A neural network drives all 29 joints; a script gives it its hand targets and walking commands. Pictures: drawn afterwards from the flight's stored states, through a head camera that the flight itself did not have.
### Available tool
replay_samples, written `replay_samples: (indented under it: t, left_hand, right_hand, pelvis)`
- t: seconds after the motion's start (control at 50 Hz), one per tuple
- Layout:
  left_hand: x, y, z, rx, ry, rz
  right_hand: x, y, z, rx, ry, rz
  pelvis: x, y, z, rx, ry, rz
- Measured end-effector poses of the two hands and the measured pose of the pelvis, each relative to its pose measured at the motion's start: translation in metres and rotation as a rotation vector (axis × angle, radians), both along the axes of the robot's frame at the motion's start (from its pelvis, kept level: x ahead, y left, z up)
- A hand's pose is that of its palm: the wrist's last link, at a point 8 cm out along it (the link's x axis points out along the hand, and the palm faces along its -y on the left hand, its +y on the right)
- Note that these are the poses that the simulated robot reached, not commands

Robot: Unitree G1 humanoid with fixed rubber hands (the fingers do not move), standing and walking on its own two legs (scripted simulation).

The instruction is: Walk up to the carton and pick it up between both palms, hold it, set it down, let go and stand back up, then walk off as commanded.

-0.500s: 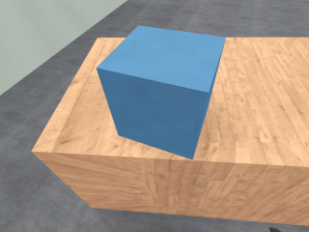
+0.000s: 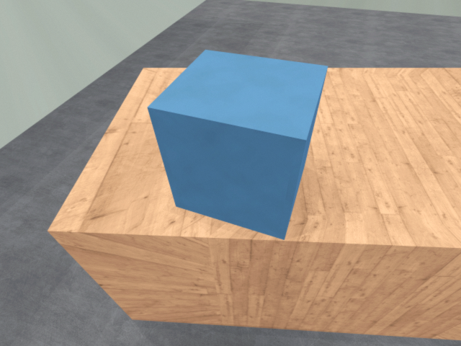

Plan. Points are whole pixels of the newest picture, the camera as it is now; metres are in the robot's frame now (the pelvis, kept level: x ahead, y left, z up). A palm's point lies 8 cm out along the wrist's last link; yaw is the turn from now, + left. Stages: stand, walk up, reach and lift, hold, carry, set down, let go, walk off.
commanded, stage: walk up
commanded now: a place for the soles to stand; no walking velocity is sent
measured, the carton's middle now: (244, 143) +0.52 -0.01 +0.07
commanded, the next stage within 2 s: none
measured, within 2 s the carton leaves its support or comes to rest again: neither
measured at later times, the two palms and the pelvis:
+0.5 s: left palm out of the picture +0.12 +0.29 -0.09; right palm out of the picture +0.10 -0.31 -0.10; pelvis +0.01 +0.00 +0.01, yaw -1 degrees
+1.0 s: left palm out of the picture +0.11 +0.41 -0.12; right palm out of the picture +0.07 -0.23 -0.10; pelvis +0.04 +0.09 +0.00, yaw -4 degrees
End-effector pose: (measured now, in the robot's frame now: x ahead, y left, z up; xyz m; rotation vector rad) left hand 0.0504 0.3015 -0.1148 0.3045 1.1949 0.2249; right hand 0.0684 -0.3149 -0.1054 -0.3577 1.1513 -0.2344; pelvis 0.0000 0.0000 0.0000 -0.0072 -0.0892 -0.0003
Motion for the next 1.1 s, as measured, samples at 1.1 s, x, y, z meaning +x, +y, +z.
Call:
replay_samples:
  t: [1.1]
  left_hand:
    - [0.087,0.089,-0.012,0.026,0.070,-0.123]
  right_hand:
    - [0.000,0.078,0.005,-0.025,0.028,-0.130]
  pelvis:
    - [0.043,0.083,-0.002,0.044,0.000,-0.095]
